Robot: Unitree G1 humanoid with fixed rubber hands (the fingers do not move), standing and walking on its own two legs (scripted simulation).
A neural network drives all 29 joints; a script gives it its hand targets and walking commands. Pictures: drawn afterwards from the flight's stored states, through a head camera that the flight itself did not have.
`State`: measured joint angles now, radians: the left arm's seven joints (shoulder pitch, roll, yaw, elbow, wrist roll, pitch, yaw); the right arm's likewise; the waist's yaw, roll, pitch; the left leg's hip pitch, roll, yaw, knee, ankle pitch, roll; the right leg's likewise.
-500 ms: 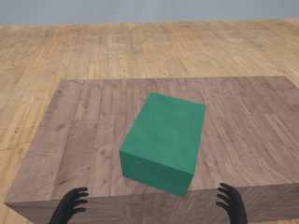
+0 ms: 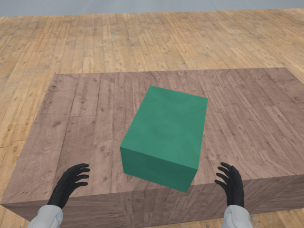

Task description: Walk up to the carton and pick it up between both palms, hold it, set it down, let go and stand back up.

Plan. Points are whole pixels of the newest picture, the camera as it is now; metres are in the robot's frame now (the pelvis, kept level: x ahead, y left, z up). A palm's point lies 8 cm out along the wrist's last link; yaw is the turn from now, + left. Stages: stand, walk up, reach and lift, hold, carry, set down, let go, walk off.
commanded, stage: reach and lift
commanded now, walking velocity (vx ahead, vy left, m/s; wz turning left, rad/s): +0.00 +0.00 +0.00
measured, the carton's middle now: (166, 134) +0.47 -0.07 -0.09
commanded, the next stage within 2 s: none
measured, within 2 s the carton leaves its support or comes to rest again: neither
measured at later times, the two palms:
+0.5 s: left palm (77, 161) +0.31 +0.21 +0.00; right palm (240, 178) +0.25 -0.24 -0.01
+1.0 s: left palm (90, 131) +0.39 +0.18 +0.03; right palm (241, 157) +0.30 -0.25 +0.02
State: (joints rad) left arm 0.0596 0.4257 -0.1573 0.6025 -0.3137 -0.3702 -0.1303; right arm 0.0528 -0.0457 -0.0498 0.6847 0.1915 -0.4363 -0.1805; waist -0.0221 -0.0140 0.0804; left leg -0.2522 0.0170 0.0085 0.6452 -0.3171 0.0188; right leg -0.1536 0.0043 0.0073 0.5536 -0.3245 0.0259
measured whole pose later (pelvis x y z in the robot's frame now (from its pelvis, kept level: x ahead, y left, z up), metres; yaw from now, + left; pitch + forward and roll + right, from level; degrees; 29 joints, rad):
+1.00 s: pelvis +0.01 -0.01 +0.00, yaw -1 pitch +6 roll -2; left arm -0.56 0.37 -0.08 1.08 -0.29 -0.27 -0.12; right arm -0.37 -0.16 0.05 0.88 0.32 -0.30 -0.20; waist -0.12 0.00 -0.05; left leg -0.43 0.02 0.01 0.59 -0.27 0.00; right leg -0.35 0.02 0.02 0.52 -0.28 0.02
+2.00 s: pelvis -0.01 -0.01 -0.04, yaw -1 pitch +29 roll -3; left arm -1.03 0.33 -0.11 1.63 -0.26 -0.50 -0.07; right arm -0.83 -0.17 -0.02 1.38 0.32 -0.47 -0.12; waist -0.16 0.06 -0.26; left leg -1.05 0.02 -0.05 0.82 -0.29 0.00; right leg -0.96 0.02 -0.03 0.75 -0.31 0.02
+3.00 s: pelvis -0.02 +0.01 -0.05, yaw -4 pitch +31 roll -5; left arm -1.08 0.23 0.09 1.54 0.01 -0.48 0.00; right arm -0.90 -0.05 -0.33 1.41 0.03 -0.55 -0.17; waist -0.14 0.05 -0.24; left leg -1.15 0.02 -0.05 0.93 -0.33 0.01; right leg -1.06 0.03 -0.02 0.83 -0.32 0.04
